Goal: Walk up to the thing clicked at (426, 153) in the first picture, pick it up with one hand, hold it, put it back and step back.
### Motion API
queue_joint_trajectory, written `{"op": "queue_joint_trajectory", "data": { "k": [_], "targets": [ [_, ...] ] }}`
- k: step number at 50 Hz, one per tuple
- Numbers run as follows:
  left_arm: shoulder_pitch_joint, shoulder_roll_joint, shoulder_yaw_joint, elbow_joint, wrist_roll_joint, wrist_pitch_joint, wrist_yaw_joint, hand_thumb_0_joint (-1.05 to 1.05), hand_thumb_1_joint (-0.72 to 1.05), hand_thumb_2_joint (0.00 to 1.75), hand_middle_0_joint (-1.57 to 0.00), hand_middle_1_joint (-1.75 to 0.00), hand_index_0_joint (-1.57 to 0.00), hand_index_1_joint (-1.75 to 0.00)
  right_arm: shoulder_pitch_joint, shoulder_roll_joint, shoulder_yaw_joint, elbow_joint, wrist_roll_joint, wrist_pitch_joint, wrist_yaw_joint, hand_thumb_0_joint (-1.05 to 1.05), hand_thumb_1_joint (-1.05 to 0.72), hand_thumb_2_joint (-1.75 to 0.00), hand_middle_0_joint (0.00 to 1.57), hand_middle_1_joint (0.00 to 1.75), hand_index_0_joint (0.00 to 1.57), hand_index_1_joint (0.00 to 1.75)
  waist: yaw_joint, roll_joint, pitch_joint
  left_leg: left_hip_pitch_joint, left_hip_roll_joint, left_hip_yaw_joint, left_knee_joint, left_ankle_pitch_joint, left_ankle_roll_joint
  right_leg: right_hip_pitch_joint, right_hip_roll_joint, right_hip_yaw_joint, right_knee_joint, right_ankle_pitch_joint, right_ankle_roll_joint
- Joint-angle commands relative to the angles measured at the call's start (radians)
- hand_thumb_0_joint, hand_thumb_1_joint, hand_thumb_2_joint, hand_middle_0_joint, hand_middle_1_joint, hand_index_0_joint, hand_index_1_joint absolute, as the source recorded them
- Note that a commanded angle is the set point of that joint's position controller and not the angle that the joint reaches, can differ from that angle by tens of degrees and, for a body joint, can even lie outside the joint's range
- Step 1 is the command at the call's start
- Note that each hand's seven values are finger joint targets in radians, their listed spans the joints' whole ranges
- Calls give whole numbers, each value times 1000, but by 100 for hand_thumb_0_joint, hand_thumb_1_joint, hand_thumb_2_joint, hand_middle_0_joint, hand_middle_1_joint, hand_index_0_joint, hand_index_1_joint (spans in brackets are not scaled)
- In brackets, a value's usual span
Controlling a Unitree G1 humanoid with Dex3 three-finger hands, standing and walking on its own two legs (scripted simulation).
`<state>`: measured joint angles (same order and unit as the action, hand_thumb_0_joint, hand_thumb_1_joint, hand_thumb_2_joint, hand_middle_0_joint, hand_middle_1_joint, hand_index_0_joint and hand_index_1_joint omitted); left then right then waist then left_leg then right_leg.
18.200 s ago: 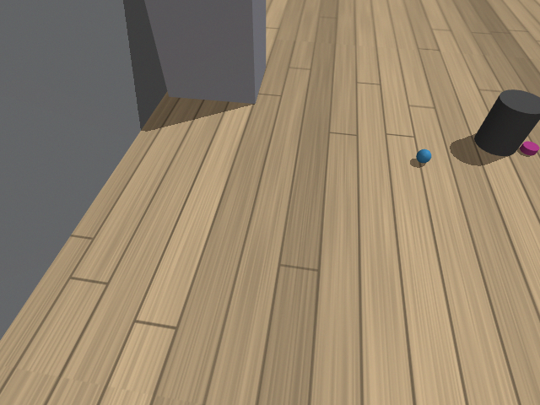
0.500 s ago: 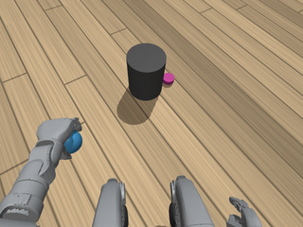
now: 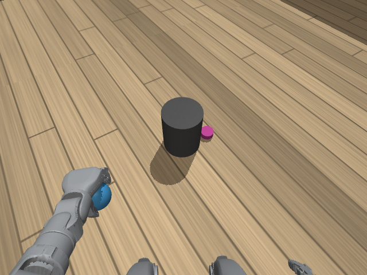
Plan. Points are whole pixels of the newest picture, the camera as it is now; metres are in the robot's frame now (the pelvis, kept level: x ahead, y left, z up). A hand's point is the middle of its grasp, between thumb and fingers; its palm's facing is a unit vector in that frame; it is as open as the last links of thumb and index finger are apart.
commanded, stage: lift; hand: left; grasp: from above
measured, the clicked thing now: (96, 195) +0.34 +0.22 -0.11
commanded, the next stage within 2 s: hold in 0.10 s
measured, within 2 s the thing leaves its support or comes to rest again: neither
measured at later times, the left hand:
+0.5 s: hand (84, 183) +0.34 +0.23 -0.03, palm faces -0.45 -0.07 -0.89, open 9.9 cm
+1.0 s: hand (82, 182) +0.33 +0.22 +0.00, palm faces -0.46 -0.06 -0.89, open 9.9 cm
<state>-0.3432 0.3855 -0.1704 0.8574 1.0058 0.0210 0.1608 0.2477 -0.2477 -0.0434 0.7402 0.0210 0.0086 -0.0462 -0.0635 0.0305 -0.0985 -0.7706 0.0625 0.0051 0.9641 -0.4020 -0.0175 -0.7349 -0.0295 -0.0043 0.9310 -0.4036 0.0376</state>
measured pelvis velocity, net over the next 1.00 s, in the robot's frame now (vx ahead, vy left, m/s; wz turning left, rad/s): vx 0.03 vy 0.00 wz -0.02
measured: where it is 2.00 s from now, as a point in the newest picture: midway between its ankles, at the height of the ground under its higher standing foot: outside the picture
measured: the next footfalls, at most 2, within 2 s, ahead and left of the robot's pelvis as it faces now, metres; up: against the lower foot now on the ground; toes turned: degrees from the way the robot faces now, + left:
none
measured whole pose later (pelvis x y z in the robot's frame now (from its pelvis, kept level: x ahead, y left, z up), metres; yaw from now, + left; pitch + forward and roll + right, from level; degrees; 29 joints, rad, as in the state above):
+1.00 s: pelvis +0.03 +0.00 +0.05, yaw -1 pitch +3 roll +0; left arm -0.27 0.38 -0.21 0.73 1.01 0.02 0.02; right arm 0.22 -0.26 -0.05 0.69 0.04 0.07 -0.03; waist -0.02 0.04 -0.04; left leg -0.35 0.05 0.05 0.57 -0.27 -0.02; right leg -0.34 -0.04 0.02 0.56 -0.28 0.04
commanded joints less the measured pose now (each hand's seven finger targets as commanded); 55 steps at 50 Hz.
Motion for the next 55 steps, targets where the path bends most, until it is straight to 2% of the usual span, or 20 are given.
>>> {"op": "queue_joint_trajectory", "data": {
  "k": [1, 3, 8, 10, 12, 13, 15, 18, 20, 23, 28, 29, 34, 36, 37, 42, 49, 52, 53, 55],
  "targets": [
    [-301, 220, 84, -178, -4, 10, 42, 0, 63, 76, -96, -73, -98, -70, 17, -145, -50, -98, 6, -22, -6, 0, -90, -90, 20, 30, 20, 30, 17, 42, -293, 306, -60, -6, -208, 189, 12, 168, 53, -9, -202, 181, -40],
    [-317, 197, 61, -185, -3, 8, 35, 0, 64, 78, -99, -71, -100, -70, 7, -145, -50, -108, 7, -20, -5, 0, -90, -90, 20, 30, 20, 30, 6, 19, -280, 330, -61, -1, -228, 193, 15, 188, 52, -8, -231, 190, -36],
    [-313, 203, 66, -205, -7, 5, 27, 0, 63, 80, -97, -74, -99, -72, 3, -141, -53, -108, 9, -17, -5, 0, -90, -90, 20, 30, 20, 30, 19, 14, -275, 380, -67, 6, -270, 238, 13, 253, 53, -4, -275, 228, -33],
    [-298, 178, 50, -195, -6, 8, 23, 0, 63, 78, -96, -75, -99, -72, 3, -144, -54, -104, 10, -17, -4, 0, -90, -90, 20, 30, 20, 30, 7, 2, -262, 398, -66, 8, -285, 254, 13, 259, 54, -6, -285, 245, -35],
    [-309, 218, 69, -213, -1, 3, 18, 0, 63, 75, -96, -72, -99, -70, -3, -150, -59, -108, 12, -15, -4, 0, -90, -90, 20, 30, 20, 30, 24, 18, -258, 423, -66, 11, -306, 263, 10, 275, 53, -10, -302, 246, -38],
    [-322, 220, 69, -223, 2, -2, 13, 0, 63, 77, -96, -73, -99, -70, -5, -148, -58, -109, 12, -14, -5, 0, -90, -90, 20, 30, 20, 30, 19, 19, -257, 430, -65, 10, -314, 265, 10, 275, 56, -9, -306, 246, -38],
    [-309, 202, 51, -219, 8, -7, -4, 0, 62, 77, -96, -73, -98, -71, -10, -148, -58, -112, 15, -13, -4, 0, -90, -90, 20, 30, 20, 30, 19, 4, -251, 445, -68, 14, -326, 277, 11, 296, 55, -7, -318, 259, -37],
    [-312, 223, 70, -248, 5, -11, -13, 0, 62, 78, -95, -75, -98, -72, -15, -147, -59, -114, 16, -11, -4, 0, -90, -90, 20, 30, 20, 30, 33, 10, -262, 468, -70, 16, -341, 316, 10, 335, 55, -5, -332, 291, -37],
    [-293, 189, 49, -239, 5, -7, -17, 0, 62, 78, -95, -75, -98, -72, -17, -143, -58, -117, 15, -9, -2, 0, -90, -90, 20, 30, 20, 30, 27, 19, -246, 482, -69, 20, -349, 339, 8, 334, 56, -6, -339, 311, -38],
    [-300, 208, 64, -246, 3, -6, -27, 0, 62, 77, -94, -76, -97, -72, -8, -150, -64, -115, 19, -5, -2, 0, -89, -89, 20, 30, 20, 30, 27, 7, -254, 506, -67, 25, -360, 379, 10, 363, 57, -7, -343, 350, -38],
    [-294, 189, 44, -271, 6, -3, -47, 0, 64, 80, -96, -76, -99, -73, -31, -147, -60, -133, 21, 1, 1, 0, -89, -90, 20, 30, 20, 30, 38, 13, -221, 519, -67, 28, -386, 384, 10, 379, 59, -9, -369, 350, -39],
    [-297, 211, 60, -287, 3, -3, -48, 0, 65, 80, -96, -77, -99, -74, -29, -154, -65, -135, 22, 2, 2, 0, -89, -89, 20, 30, 20, 30, 41, 15, -240, 539, -65, 28, -391, 388, 8, 395, 59, -11, -372, 348, -39],
    [-276, 210, 56, -290, 4, 1, -71, 0, 63, 83, -95, -78, -98, -75, -37, -150, -60, -144, 24, 10, 2, 0, -89, -90, 20, 30, 20, 30, 42, 8, -235, 551, -68, 35, -400, 440, 14, 432, 57, -5, -383, 405, -36],
    [-284, 196, 45, -302, 4, -2, -81, 0, 63, 81, -95, -78, -98, -75, -39, -150, -60, -150, 22, 13, 3, 0, -89, -90, 20, 30, 20, 30, 36, -5, -224, 550, -69, 36, -406, 442, 20, 435, 56, -5, -392, 416, -33],
    [-287, 222, 66, -310, 2, -2, -80, 0, 63, 83, -95, -78, -98, -75, -42, -155, -61, -151, 24, 15, 3, 0, -90, -90, 20, 30, 20, 30, 48, 1, -233, 564, -67, 35, -415, 439, 16, 445, 57, -10, -397, 402, -36],
    [-281, 204, 51, -312, 6, -1, -90, 0, 62, 83, -94, -78, -97, -76, -57, -150, -57, -162, 23, 23, 5, 0, -90, -90, 20, 30, 20, 30, 41, 8, -197, 566, -64, 37, -438, 416, 18, 440, 58, -11, -417, 381, -37],
    [-270, 217, 66, -337, 3, -2, -99, 0, 60, 86, -92, -82, -95, -79, -84, -147, -51, -174, 24, 26, 2, 0, -90, -90, 20, 30, 20, 30, 58, -8, -186, 570, -70, 41, -465, 360, 24, 461, 53, -6, -451, 330, -33],
    [-289, 210, 57, -364, 3, -4, -104, 0, 58, 85, -91, -81, -94, -79, -96, -142, -48, -179, 26, 25, 1, 0, -90, -90, 20, 30, 20, 30, 55, 10, -191, 587, -73, 46, -474, 343, 24, 457, 49, -1, -460, 316, -34],
    [-253, 211, 63, -323, 5, 1, -105, 0, 56, 84, -89, -83, -92, -80, -92, -149, -49, -179, 26, 26, 1, 0, -90, -90, 20, 30, 20, 30, 49, -20, -177, 586, -70, 42, -477, 341, 24, 455, 51, -5, -463, 310, -34],
    [-288, 217, 62, -385, 1, -7, -107, 0, 58, 84, -90, -83, -93, -80, -101, -146, -49, -182, 25, 24, 1, 0, -90, -90, 20, 30, 20, 30, 58, 5, -191, 592, -70, 42, -483, 337, 23, 465, 51, -5, -466, 307, -36]
  ]
}}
